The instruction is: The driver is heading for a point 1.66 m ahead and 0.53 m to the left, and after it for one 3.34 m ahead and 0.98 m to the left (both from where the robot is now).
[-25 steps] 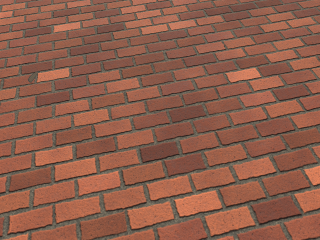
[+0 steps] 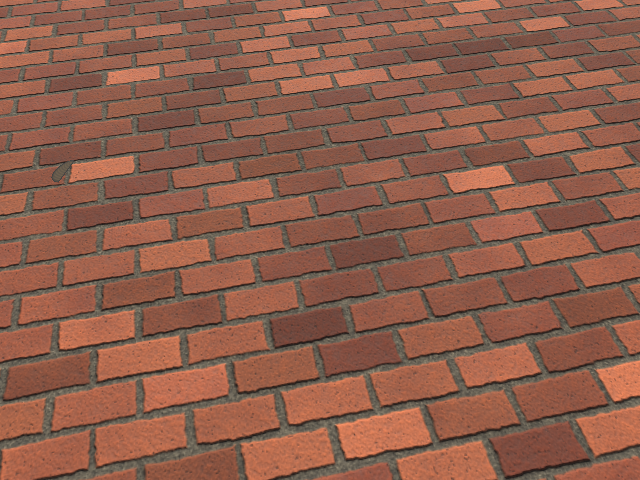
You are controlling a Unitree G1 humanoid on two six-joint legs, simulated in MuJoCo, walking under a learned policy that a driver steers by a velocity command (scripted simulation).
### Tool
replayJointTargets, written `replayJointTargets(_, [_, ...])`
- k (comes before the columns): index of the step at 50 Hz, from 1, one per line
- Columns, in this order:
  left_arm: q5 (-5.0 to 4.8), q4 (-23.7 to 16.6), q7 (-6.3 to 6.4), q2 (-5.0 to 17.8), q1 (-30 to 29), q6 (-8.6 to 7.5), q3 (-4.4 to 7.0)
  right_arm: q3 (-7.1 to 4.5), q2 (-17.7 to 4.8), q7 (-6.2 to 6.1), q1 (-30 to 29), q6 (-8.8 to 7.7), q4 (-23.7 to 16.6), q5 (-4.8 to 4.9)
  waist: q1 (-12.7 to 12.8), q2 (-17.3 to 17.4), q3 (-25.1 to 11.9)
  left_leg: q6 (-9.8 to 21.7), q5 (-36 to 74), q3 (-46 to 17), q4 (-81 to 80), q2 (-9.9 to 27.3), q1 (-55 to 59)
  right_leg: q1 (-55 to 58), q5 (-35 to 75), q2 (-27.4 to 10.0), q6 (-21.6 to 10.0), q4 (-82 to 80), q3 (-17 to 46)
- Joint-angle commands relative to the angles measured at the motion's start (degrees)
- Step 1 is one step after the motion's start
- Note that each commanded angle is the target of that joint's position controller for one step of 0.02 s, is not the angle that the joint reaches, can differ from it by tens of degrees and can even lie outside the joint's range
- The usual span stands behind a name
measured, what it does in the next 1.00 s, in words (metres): walks ahead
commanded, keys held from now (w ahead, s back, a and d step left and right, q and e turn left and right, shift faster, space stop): no key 0.44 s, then w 0.56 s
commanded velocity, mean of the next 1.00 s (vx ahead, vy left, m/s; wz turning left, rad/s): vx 0.17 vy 0.00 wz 0.00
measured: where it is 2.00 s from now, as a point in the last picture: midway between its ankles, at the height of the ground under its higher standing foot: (311, 367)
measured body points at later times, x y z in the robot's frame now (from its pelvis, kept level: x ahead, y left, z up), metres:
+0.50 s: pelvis +0.00 +0.01 +0.00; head +0.00 +0.01 +0.45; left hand +0.05 +0.27 -0.14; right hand +0.03 -0.25 -0.15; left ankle -0.01 +0.17 -0.74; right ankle -0.02 -0.10 -0.74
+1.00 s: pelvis +0.14 +0.06 +0.00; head +0.17 +0.08 +0.45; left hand +0.33 +0.30 -0.12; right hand +0.04 -0.17 -0.13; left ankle +0.02 +0.15 -0.74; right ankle +0.30 -0.09 -0.69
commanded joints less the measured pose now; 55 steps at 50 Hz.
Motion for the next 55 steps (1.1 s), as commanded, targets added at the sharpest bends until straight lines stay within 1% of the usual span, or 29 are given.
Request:
replayJointTargets(1, [-0.10,-1.49,0.37,6.71,-0.44,-0.66,1.53,-1.35,-6.73,-0.31,0.60,-0.46,-0.98,0.08,-0.15,-0.90,-1.83,0.66,9.62,0.30,-1.67,-0.23,0.72,-0.53,16.98,-5.06,-1.15,-4.53,4.69])
replayJointTargets(22, [-0.47,7.49,1.21,5.81,1.88,-0.55,0.64,-0.58,-4.18,-0.77,3.03,-0.07,5.92,0.24,0.08,-0.33,0.34,1.59,7.95,1.23,-1.95,-1.59,-0.66,-1.73,12.78,-3.59,0.17,-4.27,2.27])
replayJointTargets(23, [-0.53,8.18,1.31,5.63,2.74,-0.46,0.59,-0.44,-3.52,-0.82,4.09,0.01,6.59,0.29,0.12,-0.76,-0.86,1.70,2.84,2.32,-1.39,-2.52,-0.40,-1.28,6.47,-3.14,-0.08,-4.77,1.97])
replayJointTargets(24, [-0.90,8.44,1.47,6.31,3.04,-0.28,0.86,-0.46,-3.24,-0.93,4.16,0.12,6.80,0.64,0.44,-1.52,-0.20,2.16,-4.76,3.96,0.77,-4.04,-1.83,-2.13,-5.18,-2.82,-1.01,-5.38,2.31])
replayJointTargets(25, [-1.25,8.46,1.56,7.51,3.42,-0.20,1.28,-0.47,-3.04,-1.01,3.43,0.08,6.38,0.92,0.95,-3.01,1.63,2.81,-11.60,5.15,3.65,-5.18,-4.63,-4.18,-17.69,-3.81,-2.46,-6.85,4.30])
replayJointTargets(27, [-1.54,8.59,1.34,9.88,5.92,-0.86,2.07,-0.09,-1.50,-0.78,0.91,-0.90,4.61,0.86,2.60,-8.01,6.02,3.78,-14.79,5.77,11.67,-6.03,-11.65,-6.78,-32.34,-10.60,-6.75,-12.74,14.74])
replayJointTargets(28, [-1.73,8.71,1.28,11.22,6.86,-1.46,2.57,0.05,-0.84,-0.28,0.86,-1.73,4.03,1.17,2.72,-11.15,6.84,4.71,-12.96,4.65,17.28,-5.16,-14.67,-6.53,-34.93,-15.31,-9.50,-15.97,21.23])
replayJointTargets(29, [-1.82,8.61,1.25,11.43,6.92,-2.15,2.80,0.02,-0.89,0.33,0.29,-2.68,3.47,1.57,2.81,-12.04,8.16,5.94,-13.10,2.10,21.31,-3.43,-16.47,-7.62,-34.06,-18.34,-11.46,-17.85,25.68])
replayJointTargets(30, [-1.73,8.19,1.17,10.72,6.00,-2.82,2.68,-0.14,-1.19,0.91,0.23,-3.54,3.02,2.07,2.10,-11.62,8.81,7.23,-15.08,0.45,22.79,-2.06,-18.36,-6.91,-31.19,-19.75,-12.07,-18.01,27.05])
replayJointTargets(31, [-2.05,7.49,1.03,10.09,4.27,-3.25,2.57,-0.15,-1.25,1.43,0.76,-4.29,2.82,2.38,1.01,-10.62,8.96,8.45,-16.39,-0.14,19.73,-1.06,-18.16,-6.16,-27.45,-19.59,-11.29,-17.18,25.30])
replayJointTargets(32, [-2.62,6.70,0.95,9.67,1.74,-3.39,2.47,-0.29,-1.36,1.87,2.83,-4.93,3.42,2.44,-0.90,-9.51,8.02,9.48,-13.97,0.54,12.58,-0.96,-13.00,-7.41,-23.14,-17.78,-9.37,-15.36,21.03])
replayJointTargets(33, [-3.07,5.75,0.84,9.43,-1.60,-3.19,2.37,-0.65,-1.14,2.08,8.22,-5.35,5.93,2.20,-3.85,-7.62,6.15,9.66,-5.64,3.55,3.79,-3.15,-1.73,-12.20,-18.24,-13.88,-7.10,-12.14,14.68])
replayJointTargets(34, [-2.69,5.14,0.71,8.05,-2.57,-3.14,2.01,-1.28,-1.69,2.17,13.32,-5.29,8.63,1.43,-5.28,-4.38,4.40,8.40,0.01,3.72,1.42,-5.17,7.03,-16.17,-12.43,-9.55,-5.11,-5.48,9.15])
replayJointTargets(35, [-1.75,4.52,0.38,4.18,-2.98,-3.52,0.83,-2.16,-4.35,2.07,20.29,-5.23,10.13,0.94,-7.18,6.01,0.67,9.88,-5.21,-8.97,-4.34,3.20,15.01,-21.77,-7.09,-4.09,-1.63,11.33,1.19])
replayJointTargets(36, [-1.65,1.89,0.59,2.39,-3.36,-4.52,0.49,-3.58,-11.85,2.79,25.98,-5.61,10.40,1.18,-7.73,19.84,-1.20,18.09,-13.62,-34.86,-14.59,16.37,19.71,-32.36,-14.93,1.78,0.66,26.88,-2.64])
replayJointTargets(37, [-3.10,1.93,0.53,4.77,-3.23,-5.35,1.08,-2.29,-8.48,2.95,21.81,-6.35,9.58,0.30,-5.08,12.95,2.10,20.96,-21.26,-41.52,-16.89,19.59,15.54,-36.45,-16.56,-1.57,-0.22,37.49,2.92])
replayJointTargets(38, [-3.88,2.37,0.03,5.48,-2.64,-6.07,1.19,-1.47,-5.24,2.85,16.89,-6.86,7.79,0.62,-3.08,8.05,6.54,19.33,-21.00,-35.22,-16.74,17.71,13.61,-39.81,-10.39,-4.73,-1.53,41.02,4.13])
replayJointTargets(39, [-3.53,3.38,-0.28,5.52,-1.63,-6.57,1.33,-1.13,-4.30,3.01,14.03,-7.05,6.60,0.70,-2.02,6.22,6.61,17.00,-16.27,-28.31,-16.73,14.57,13.37,-39.89,-4.70,-6.65,-2.21,40.71,2.98])
replayJointTargets(40, [-2.74,3.57,-0.41,6.34,-2.40,-6.93,1.79,-0.84,-3.75,3.25,12.73,-6.97,5.98,0.83,-1.70,4.95,6.68,15.17,-8.35,-22.84,-16.86,12.55,13.70,-39.82,-0.33,-7.96,-2.28,38.13,2.27])
replayJointTargets(41, [-2.03,3.59,-0.73,6.79,-3.28,-7.00,2.22,-0.21,-1.65,3.25,13.23,-6.59,5.92,0.58,-1.82,4.68,5.71,13.42,-0.19,-17.18,-16.91,10.04,13.73,-37.76,2.82,-8.86,-2.14,35.69,1.30])
replayJointTargets(42, [-1.88,3.51,-1.19,5.51,-3.76,-6.93,2.11,-0.03,-1.45,3.09,14.88,-6.27,6.30,0.31,-2.05,6.38,4.77,13.13,6.91,-13.79,-16.67,8.96,13.43,-35.79,4.68,-9.01,-1.52,33.53,0.07])
replayJointTargets(43, [-1.62,3.44,-1.59,4.47,-4.46,-6.79,1.97,0.12,-1.07,2.82,16.77,-5.91,6.62,0.32,-2.39,5.79,3.94,13.15,15.25,-10.60,-15.83,7.79,14.58,-35.59,5.65,-8.64,-0.75,32.20,-1.37])
replayJointTargets(44, [-1.70,2.61,-1.80,3.15,-6.37,-6.53,1.65,0.04,-1.97,2.47,17.49,-5.57,6.71,0.17,-2.61,5.77,3.89,13.71,17.62,-9.21,-16.20,7.69,13.96,-35.43,7.12,-8.36,0.13,29.20,-2.24])
replayJointTargets(46, [-1.77,0.39,-1.87,1.79,-11.89,-6.26,1.04,-0.06,-3.11,1.72,17.21,-5.09,6.13,0.03,-3.23,4.26,5.17,13.94,19.74,-6.71,-17.45,6.90,11.26,-34.23,10.43,-7.50,1.44,21.31,-3.37])
replayJointTargets(48, [-1.92,-1.28,-2.14,1.02,-16.36,-6.21,0.47,-0.27,-4.30,1.23,17.69,-4.90,5.78,0.10,-4.09,4.76,6.01,13.78,18.54,-4.53,-19.01,6.00,8.04,-29.89,14.84,-6.01,1.91,13.28,-4.82])
replayJointTargets(51, [-2.28,-3.07,-2.73,1.79,-20.56,-6.26,0.25,-0.73,-4.82,1.00,19.65,-4.93,6.51,0.71,-4.37,5.29,7.76,14.25,18.45,-3.58,-20.16,7.53,8.24,-27.02,17.86,-5.05,1.05,7.37,-5.19])
replayJointTargets(53, [-2.39,-4.20,-3.22,2.77,-21.80,-6.57,0.40,-1.14,-4.97,0.93,19.47,-4.72,6.74,1.17,-3.25,5.25,7.89,13.74,22.18,-3.01,-18.67,9.19,11.77,-26.57,17.44,-5.05,-0.56,4.69,-4.21])
replayJointTargets(54, [-2.35,-4.40,-3.42,3.62,-21.29,-6.77,0.70,-1.43,-5.36,0.91,18.85,-4.53,6.58,1.19,-2.15,5.31,6.92,13.28,27.04,-2.54,-16.76,9.84,13.72,-25.05,16.33,-4.61,-1.49,3.80,-4.20])
replayJointTargets(55, [-2.29,-4.14,-3.47,4.92,-19.26,-6.91,1.29,-1.76,-6.06,0.89,17.90,-4.29,6.21,1.04,-0.38,5.99,4.69,12.69,36.34,-2.08,-13.49,10.27,15.41,-21.48,14.94,-3.46,-2.48,3.66,-4.69])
